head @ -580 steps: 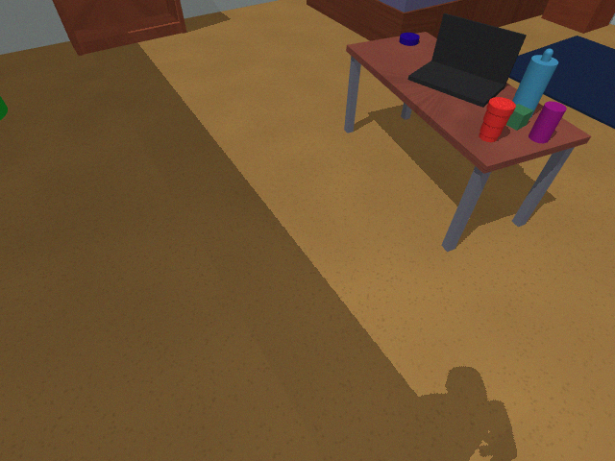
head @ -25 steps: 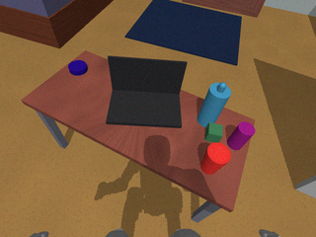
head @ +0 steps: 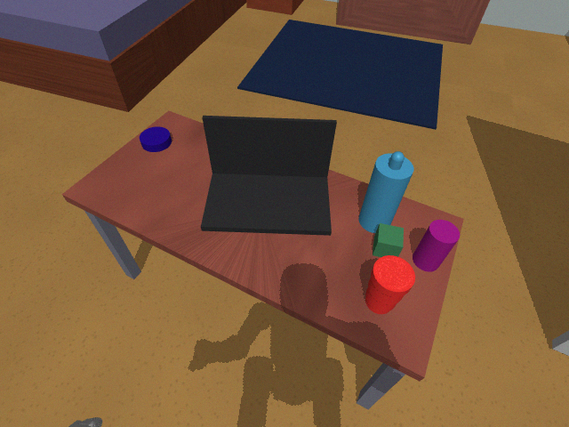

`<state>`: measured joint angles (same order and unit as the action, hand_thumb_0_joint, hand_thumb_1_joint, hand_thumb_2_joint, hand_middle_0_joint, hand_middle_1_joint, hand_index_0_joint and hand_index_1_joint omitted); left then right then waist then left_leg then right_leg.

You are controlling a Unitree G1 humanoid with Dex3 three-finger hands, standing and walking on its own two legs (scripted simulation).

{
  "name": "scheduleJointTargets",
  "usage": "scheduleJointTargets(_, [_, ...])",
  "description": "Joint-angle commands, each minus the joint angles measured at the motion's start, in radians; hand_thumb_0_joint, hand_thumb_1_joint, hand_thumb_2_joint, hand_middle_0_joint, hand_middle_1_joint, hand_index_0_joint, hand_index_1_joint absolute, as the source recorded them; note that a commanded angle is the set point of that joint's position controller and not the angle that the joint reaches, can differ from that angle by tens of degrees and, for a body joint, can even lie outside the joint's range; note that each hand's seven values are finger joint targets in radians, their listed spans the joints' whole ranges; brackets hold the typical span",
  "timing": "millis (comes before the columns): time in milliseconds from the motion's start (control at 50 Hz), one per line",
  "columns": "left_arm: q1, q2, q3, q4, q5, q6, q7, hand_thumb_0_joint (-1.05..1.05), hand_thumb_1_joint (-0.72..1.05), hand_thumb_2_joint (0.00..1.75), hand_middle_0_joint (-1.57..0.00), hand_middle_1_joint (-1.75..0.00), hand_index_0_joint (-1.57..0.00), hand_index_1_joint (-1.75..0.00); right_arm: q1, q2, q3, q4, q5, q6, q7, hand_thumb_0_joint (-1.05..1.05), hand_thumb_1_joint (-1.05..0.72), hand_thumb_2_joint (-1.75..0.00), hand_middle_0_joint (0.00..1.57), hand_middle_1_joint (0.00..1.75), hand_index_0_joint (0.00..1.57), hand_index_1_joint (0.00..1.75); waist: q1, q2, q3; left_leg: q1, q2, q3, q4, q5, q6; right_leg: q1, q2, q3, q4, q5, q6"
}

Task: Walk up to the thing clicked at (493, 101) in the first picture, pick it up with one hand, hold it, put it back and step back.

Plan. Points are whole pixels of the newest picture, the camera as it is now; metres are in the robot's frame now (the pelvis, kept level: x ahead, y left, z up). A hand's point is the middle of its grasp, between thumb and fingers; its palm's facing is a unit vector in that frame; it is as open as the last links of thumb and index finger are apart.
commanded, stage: walk up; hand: right
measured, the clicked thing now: (385, 288) +0.44 -0.21 -0.21
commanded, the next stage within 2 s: stand in 1.08 s
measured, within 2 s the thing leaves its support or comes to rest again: neither
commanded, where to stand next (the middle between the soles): +0.04 +0.00 m, yaw +1 degrees
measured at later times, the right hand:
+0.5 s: hand out of the picture +0.10 -0.27 -0.14, palm faces -0.06 +0.94 -0.34, open 7.4 cm
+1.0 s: hand out of the picture +0.10 -0.26 -0.13, palm faces -0.07 +0.94 -0.35, open 7.4 cm
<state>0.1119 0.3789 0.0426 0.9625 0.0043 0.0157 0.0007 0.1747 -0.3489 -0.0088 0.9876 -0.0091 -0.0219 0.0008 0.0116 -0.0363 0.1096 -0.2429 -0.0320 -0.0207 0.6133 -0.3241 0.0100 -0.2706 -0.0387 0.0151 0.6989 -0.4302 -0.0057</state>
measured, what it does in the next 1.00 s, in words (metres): stands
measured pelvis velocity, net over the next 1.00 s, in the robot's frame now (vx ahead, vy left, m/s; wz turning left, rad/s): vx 0.01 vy -0.01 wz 0.05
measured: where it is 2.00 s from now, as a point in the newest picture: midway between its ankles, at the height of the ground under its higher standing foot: outside the picture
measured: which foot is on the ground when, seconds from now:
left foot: down 0.00-1.00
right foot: down 0.00-1.00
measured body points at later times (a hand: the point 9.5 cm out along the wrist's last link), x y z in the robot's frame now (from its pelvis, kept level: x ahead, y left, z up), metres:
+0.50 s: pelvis +0.01 -0.02 +0.02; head +0.01 -0.02 +0.47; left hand +0.08 +0.29 -0.11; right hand +0.11 -0.31 -0.11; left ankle +0.00 +0.12 -0.72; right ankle +0.00 -0.13 -0.72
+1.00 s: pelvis +0.01 -0.01 +0.02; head +0.02 -0.01 +0.47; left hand +0.09 +0.29 -0.11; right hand +0.10 -0.31 -0.11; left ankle +0.00 +0.12 -0.72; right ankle +0.00 -0.13 -0.72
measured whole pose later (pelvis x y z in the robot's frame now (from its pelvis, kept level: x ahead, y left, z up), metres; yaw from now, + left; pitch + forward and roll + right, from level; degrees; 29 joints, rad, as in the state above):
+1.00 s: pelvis +0.01 -0.01 +0.02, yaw +3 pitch -2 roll +0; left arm 0.06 0.34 0.05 1.14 0.01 0.00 -0.01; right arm 0.12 -0.34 0.00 1.12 -0.01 -0.01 0.00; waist 0.00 0.00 0.05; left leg -0.13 0.00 -0.09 0.38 -0.20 -0.02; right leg -0.10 -0.02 -0.06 0.35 -0.21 0.01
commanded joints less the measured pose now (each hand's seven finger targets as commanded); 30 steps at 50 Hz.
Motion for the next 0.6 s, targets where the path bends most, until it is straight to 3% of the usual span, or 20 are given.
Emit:
scheduleJointTargets(0, [0.017,0.198,0.037,-0.024,0.001,-0.045,0.006,0.0,0.9,0.9,-0.2,-0.3,-0.2,-0.3,-0.137,-0.241,-0.048,-0.08,0.004,-0.023,-0.013,0.0,-0.9,-0.9,0.2,0.3,0.2,0.3,0.042,0.143,-0.141,-0.024,0.15,-0.139,-0.148,0.296,0.064,0.148,-0.051,0.074,-0.224,0.236,-0.04])
scheduleJointTargets(20, [0.008,0.216,0.038,-0.022,0.002,-0.049,0.005,0.0,0.9,0.9,-0.2,-0.3,-0.2,-0.3,-0.116,-0.228,-0.043,-0.071,0.006,-0.024,-0.013,0.0,-0.9,-0.9,0.2,0.3,0.2,0.3,0.027,0.122,-0.134,-0.033,0.105,-0.104,-0.124,0.274,0.031,0.153,-0.076,0.106,-0.253,0.319,-0.055])
scheduleJointTargets(40, [-0.025,0.225,0.038,-0.021,0.0,-0.049,0.007,0.0,0.9,0.9,-0.2,-0.3,-0.2,-0.3,-0.091,-0.223,-0.04,-0.052,0.008,-0.022,-0.011,0.0,-0.9,-0.9,0.2,0.3,0.2,0.3,0.008,0.112,-0.127,-0.035,0.092,-0.103,-0.149,0.22,0.019,0.145,-0.095,0.12,-0.27,0.292,-0.066])
scheduleJointTargets(80, [-0.087,0.212,0.028,-0.016,0.002,-0.04,0.001,0.0,0.9,0.9,-0.2,-0.3,-0.2,-0.3,-0.077,-0.228,-0.043,-0.02,-0.001,-0.016,-0.006,0.0,-0.9,-0.9,0.2,0.3,0.2,0.3,-0.011,0.122,-0.089,-0.02,0.12,-0.157,-0.268,0.005,0.031,0.073,-0.073,0.085,-0.273,0.081,-0.054])
scheduleJointTargets(100, [-0.08,0.194,0.023,-0.006,0.001,-0.038,-0.002,0.0,0.9,0.9,-0.2,-0.3,-0.2,-0.3,-0.105,-0.238,-0.044,-0.016,-0.003,-0.016,-0.003,0.0,-0.9,-0.9,0.2,0.3,0.2,0.3,0.003,0.123,-0.069,-0.023,0.139,-0.183,-0.295,-0.045,0.037,0.067,-0.044,0.061,-0.281,0.053,-0.044])
scheduleJointTargets(140, [-0.063,0.188,0.02,0.02,0.004,-0.042,-0.004,0.0,0.9,0.9,-0.2,-0.3,-0.2,-0.3,-0.128,-0.239,-0.042,-0.014,-0.002,-0.017,0.0,0.0,-0.9,-0.9,0.2,0.3,0.2,0.3,0.014,0.095,-0.062,-0.044,0.149,-0.193,-0.305,-0.032,0.041,0.107,-0.037,0.05,-0.32,0.097,-0.034])
scheduleJointTargets(160, [-0.058,0.191,0.023,0.035,0.005,-0.047,-0.004,0.0,0.9,0.9,-0.2,-0.3,-0.2,-0.3,-0.133,-0.225,-0.037,-0.01,0.0,-0.018,0.001,0.0,-0.9,-0.9,0.2,0.3,0.2,0.3,0.015,0.071,-0.068,-0.031,0.141,-0.17,-0.287,0.028,0.037,0.128,-0.05,0.063,-0.345,0.119,-0.039])
scheduleJointTargets(220, [-0.093,0.205,0.026,0.05,0.007,-0.056,-0.003,0.0,0.9,0.9,-0.2,-0.3,-0.2,-0.3,-0.106,-0.215,-0.033,0.012,0.003,-0.019,0.0,0.0,-0.9,-0.9,0.2,0.3,0.2,0.3,-0.009,0.018,-0.089,0.027,0.109,-0.117,-0.249,0.142,0.02,0.128,-0.082,0.096,-0.393,0.195,-0.038])
scheduleJointTargets(400, [-0.093,0.187,0.028,0.093,0.005,-0.057,0.002,0.0,0.9,0.9,-0.2,-0.3,-0.2,-0.3,-0.112,-0.221,-0.041,0.048,0.003,-0.015,-0.006,0.0,-0.9,-0.9,0.2,0.3,0.2,0.3,-0.01,0.021,-0.167,0.113,0.125,-0.101,-0.243,0.318,0.017,0.185,-0.086,0.049,-0.39,0.345,-0.03])
scheduleJointTargets(440, [-0.1,0.189,0.031,0.095,0.004,-0.057,0.003,0.0,0.9,0.9,-0.2,-0.3,-0.2,-0.3,-0.11,-0.215,-0.038,0.053,0.003,-0.013,-0.008,0.0,-0.9,-0.9,0.2,0.3,0.2,0.3,-0.01,0.015,-0.169,0.103,0.125,-0.098,-0.24,0.343,0.015,0.206,-0.09,0.045,-0.389,0.383,-0.027])
scheduleJointTargets(580, [-0.104,0.189,0.034,0.106,0.005,-0.049,0.005,0.0,0.9,0.9,-0.2,-0.3,-0.2,-0.3,-0.122,-0.217,-0.038,0.063,-0.001,-0.01,-0.01,0.0,-0.9,-0.9,0.2,0.3,0.2,0.3,-0.006,0.04,-0.132,0.088,0.13,-0.107,-0.266,0.333,0.015,0.2,-0.087,0.031,-0.397,0.344,-0.024])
